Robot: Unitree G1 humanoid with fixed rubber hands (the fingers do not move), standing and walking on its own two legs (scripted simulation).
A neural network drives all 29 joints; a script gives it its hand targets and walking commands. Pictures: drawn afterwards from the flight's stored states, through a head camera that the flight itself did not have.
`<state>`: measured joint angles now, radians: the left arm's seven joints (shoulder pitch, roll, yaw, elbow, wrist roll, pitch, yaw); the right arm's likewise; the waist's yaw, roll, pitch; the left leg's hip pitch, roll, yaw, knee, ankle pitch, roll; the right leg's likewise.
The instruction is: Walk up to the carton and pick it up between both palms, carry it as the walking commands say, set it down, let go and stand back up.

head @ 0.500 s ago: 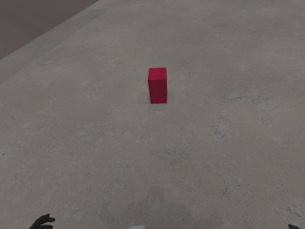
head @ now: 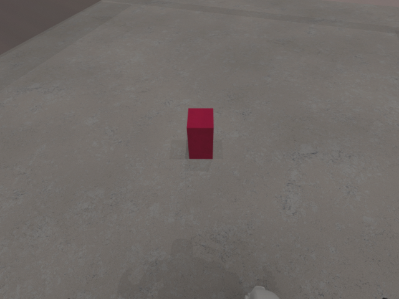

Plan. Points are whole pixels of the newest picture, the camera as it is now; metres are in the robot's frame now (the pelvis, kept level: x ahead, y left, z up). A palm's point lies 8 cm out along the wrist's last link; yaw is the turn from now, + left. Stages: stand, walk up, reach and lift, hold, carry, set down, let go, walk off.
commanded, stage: walk up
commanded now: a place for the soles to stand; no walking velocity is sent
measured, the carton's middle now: (200, 134) +1.16 +0.02 -0.63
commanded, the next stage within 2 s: none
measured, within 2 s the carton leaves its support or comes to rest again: neither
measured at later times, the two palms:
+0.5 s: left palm (36, 253) +0.25 +0.40 -0.09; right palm (325, 193) +0.38 -0.29 -0.07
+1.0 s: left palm (58, 164) +0.48 +0.42 -0.05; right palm (294, 154) +0.53 -0.26 -0.09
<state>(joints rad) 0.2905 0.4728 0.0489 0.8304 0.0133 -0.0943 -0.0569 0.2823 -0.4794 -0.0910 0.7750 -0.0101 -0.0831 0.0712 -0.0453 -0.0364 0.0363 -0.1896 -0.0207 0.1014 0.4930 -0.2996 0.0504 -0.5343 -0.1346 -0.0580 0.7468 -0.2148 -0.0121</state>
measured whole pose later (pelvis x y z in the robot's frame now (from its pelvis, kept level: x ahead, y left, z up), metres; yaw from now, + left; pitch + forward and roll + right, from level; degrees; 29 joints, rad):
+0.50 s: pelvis +0.23 +0.04 -0.02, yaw +1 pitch -2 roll -1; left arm 0.38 0.54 0.07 0.78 0.01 -0.09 -0.03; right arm 0.19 -0.49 -0.10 0.76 -0.02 -0.08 0.09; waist 0.04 0.00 0.03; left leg -0.42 0.04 0.06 0.65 -0.18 0.02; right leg -0.28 -0.10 -0.06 0.85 -0.45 -0.04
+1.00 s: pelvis +0.42 +0.06 -0.01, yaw +1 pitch -1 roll -1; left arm 0.34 0.53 0.08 0.74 0.01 -0.12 -0.03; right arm 0.25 -0.47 -0.07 0.76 -0.01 -0.05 0.08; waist 0.03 0.05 0.05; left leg -0.50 0.08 0.02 0.85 -0.37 0.01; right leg -0.28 -0.07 -0.11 0.61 -0.30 -0.01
